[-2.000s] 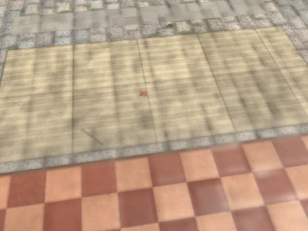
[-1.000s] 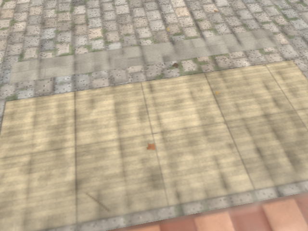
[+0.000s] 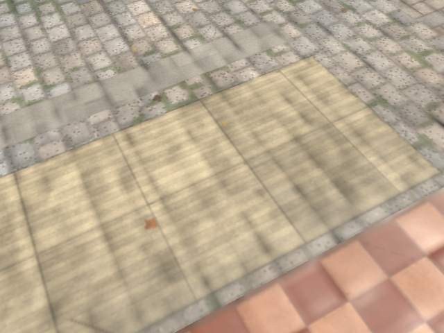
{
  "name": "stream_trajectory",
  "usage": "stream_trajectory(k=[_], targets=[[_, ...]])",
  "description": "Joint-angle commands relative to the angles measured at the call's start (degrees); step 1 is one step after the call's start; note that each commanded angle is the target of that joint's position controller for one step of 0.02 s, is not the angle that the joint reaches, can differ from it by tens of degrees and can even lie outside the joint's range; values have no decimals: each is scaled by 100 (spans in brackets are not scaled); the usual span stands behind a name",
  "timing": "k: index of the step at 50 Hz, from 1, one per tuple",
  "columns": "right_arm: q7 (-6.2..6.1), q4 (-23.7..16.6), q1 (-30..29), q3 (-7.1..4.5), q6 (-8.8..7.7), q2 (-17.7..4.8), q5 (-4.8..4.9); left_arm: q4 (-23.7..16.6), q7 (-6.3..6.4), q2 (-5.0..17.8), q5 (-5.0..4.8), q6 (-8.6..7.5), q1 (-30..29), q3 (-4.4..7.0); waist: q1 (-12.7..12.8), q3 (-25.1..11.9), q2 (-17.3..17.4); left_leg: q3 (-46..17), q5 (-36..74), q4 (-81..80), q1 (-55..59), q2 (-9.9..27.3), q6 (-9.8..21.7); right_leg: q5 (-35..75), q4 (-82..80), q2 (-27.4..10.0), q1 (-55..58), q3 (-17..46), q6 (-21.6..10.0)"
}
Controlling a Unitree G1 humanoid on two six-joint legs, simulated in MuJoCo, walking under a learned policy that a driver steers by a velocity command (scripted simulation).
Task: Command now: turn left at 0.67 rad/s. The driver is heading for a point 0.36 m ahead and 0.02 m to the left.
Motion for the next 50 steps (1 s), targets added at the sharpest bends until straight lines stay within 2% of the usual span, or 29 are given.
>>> stream_trajectory(k=[1, 4, 7, 9, 10, 11, 12, 13, 14, 15, 16, 17, 19, 21, 25, 27, 33, 35, 36, 37, 40, 43, 44, 45, 46, 47, 48, 49, 50], targets=[[151, -550, -253, -141, 34, -388, -2, -304, 42, 832, 43, -89, 76, 201, 301, -168, -1192, 67, 223, -112, -512, 228, -164, 2576, -554, -1534, 299, 427, -989], [258, -808, -491, -103, 62, -253, 1, -329, -35, 989, 69, -164, 109, 265, 354, -271, -1207, 204, 281, -996, -90, 335, -53, 2635, -348, -1695, 267, 155, -912], [301, -1008, -601, -138, 73, -318, 41, -364, -151, 1173, 70, -211, 143, 356, 380, -401, -1274, 496, 305, -1634, 406, 249, 123, 2677, -21, -1826, 163, -73, -747], [302, -1099, -582, -175, 69, -351, 49, -398, -225, 1254, 12, -221, 152, 410, 331, -455, -1195, 610, 395, -2134, 713, 177, 240, 2458, 397, -1923, 91, -209, -557], [275, -1078, -395, -198, 36, -353, 9, -404, -262, 1266, -48, -214, 131, 431, 156, -516, -941, 600, 826, -2708, 1154, 102, 321, 2140, 916, -1868, -169, -436, -343], [192, -969, -57, -259, -62, -560, -113, -292, -308, 1186, -67, -212, 465, 421, -8, -706, -148, -52, 1609, -3621, 2000, 162, 469, 1387, 1960, -1505, -806, -659, -36], [105, -1145, 39, -440, -177, -1515, -137, -608, -345, 594, -18, -176, 623, 240, 77, -871, 1730, -2664, 3651, -4254, 2862, 2092, 1064, -1797, 3600, -555, -2488, -1026, 437], [83, -1058, 554, -463, -210, -1517, 63, -691, -251, 725, 50, -40, 111, 229, -376, -1277, 1086, -2785, 5046, -4147, 2464, 2632, 1867, -2410, 4353, -198, -2410, 5, 381], [26, -1012, 360, -294, -226, -1049, 59, -623, -239, 709, -30, 31, 45, 218, -202, -1118, 570, -2103, 4844, -4122, 2258, 2386, 1878, -1996, 4473, -389, -2238, 300, 289], [-56, -1041, -200, -85, -234, -488, 12, -460, -264, 584, -115, 38, 130, 166, 37, -727, 389, -1474, 4186, -4264, 1809, 2024, 1621, -1521, 4158, -495, -1950, 432, 214], [-138, -1091, -732, 45, -228, -193, -31, -271, -294, 608, -123, 25, 290, 163, 258, -565, 328, -1014, 3667, -4399, 1695, 1660, 1282, -1115, 3726, -524, -1698, 484, 185], [-216, -1086, -913, 127, -252, -62, -54, -71, -332, 699, -60, 43, 550, 185, 309, -521, 421, -619, 3991, -4416, 1635, 1491, 1140, -847, 3537, -356, -1391, 474, 184], [-263, -1006, -800, 63, -257, -409, -74, 72, -403, 916, -62, 71, 783, 285, 278, -505, 372, -252, 4381, -4309, 1928, 1508, 1077, -815, 3551, -70, -1413, 502, 192], [-281, -946, -647, -6, -225, -613, -35, 71, -439, 941, -93, 95, 832, 338, 230, -474, 189, -206, 4243, -4312, 2213, 1693, 1141, -844, 3780, -35, -1729, 458, 236], [-342, -980, -779, 30, -200, -441, -98, -99, -490, 848, -43, 184, 653, 393, 173, -178, 256, -21, 2822, -4557, 2087, 1829, 1257, -785, 3812, -174, -2153, 279, 391], [-361, -949, -762, 30, -229, -395, -119, -234, -537, 772, -19, 202, 550, 397, 156, -124, 246, 56, 2545, -4588, 2126, 1900, 1310, -755, 3590, -256, -2275, 209, 441], [-267, -872, -731, -25, -336, -435, -144, -675, -661, 547, -37, 233, 385, 370, 184, -380, 286, 585, 3426, -4152, 2140, 2108, 1312, -868, 2670, -361, -1877, -104, 257], [-153, -870, -469, -133, -396, -684, -193, -876, -744, 694, -35, 259, 130, 406, -29, -598, 396, 299, 483, -4750, 2178, 2364, 1264, -1076, 2554, -413, -1814, -243, 80], [-120, -873, -426, -178, -420, -817, -202, -1027, -832, 809, -21, 274, -101, 445, -74, -493, 439, 17, -743, -5112, 2200, 2540, 1234, -1229, 2554, -453, -1976, -259, 17], [-96, -864, -383, -215, -439, -913, -198, -1155, -916, 877, -23, 283, -321, 474, -99, -345, 353, -170, -1370, -5358, 2281, 2689, 1192, -1317, 2526, -500, -2169, -245, -48], [-36, -785, -270, -290, -484, -1042, -191, -1298, -1031, 804, -79, 257, -626, 480, -84, -86, -82, 34, -1226, -5526, 2609, 2789, 975, -1309, 2173, -541, -2330, -265, -286], [3, -709, -327, -317, -480, -1066, -125, -1277, -1059, 708, -65, 220, -625, 446, -8, -62, -64, 761, -560, -5266, 2590, 2534, 723, -1130, 1601, -392, -1819, -484, -521], [19, -704, -411, -320, -468, -1081, -92, -1243, -1049, 692, -48, 210, -525, 434, 77, -82, -61, 1028, -319, -5066, 2470, 2433, 648, -1041, 1358, -308, -1515, -600, -595], [33, -720, -576, -319, -451, -1107, -41, -1143, -1013, 673, -29, 189, -217, 427, 300, -152, -125, 1377, 130, -4654, 2190, 2269, 545, -847, 991, -167, -949, -753, -678], [31, -700, -732, -289, -438, -1086, 33, -858, -924, 672, 74, 108, 632, 428, 765, -338, -334, 1827, 1151, -3716, 1402, 1952, 436, -686, 419, 126, 309, -811, -774], [36, -748, -916, -158, -462, -774, -18, -257, -752, 1089, 148, -2, 2183, 593, 1483, -826, -1333, 2271, 2127, -1565, 143, 1354, 277, -1263, 17, -13, 2083, -20, -1032], [85, -1224, -1434, 36, -532, -168, -81, -203, -582, 1714, 122, -103, 2551, 688, 1636, -547, -2713, 1800, -647, 344, -2433, 469, 22, -2442, -832, -1569, 2947, 2901, -1479], [112, -1341, -1699, 2, -538, -450, -250, -512, -446, 1574, 100, -190, 1836, 577, 1376, -106, -1435, 536, -240, 965, -3459, 456, 9, -1958, -1198, -2135, 2498, 3646, -1577], [172, -1301, -1591, -16, -584, -548, -121, -533, -366, 1426, 113, -226, 1646, 511, 1189, -73, -976, 213, 469, 1109, -3501, 730, 121, -1273, -1028, -2063, 2442, 2763, -1395]])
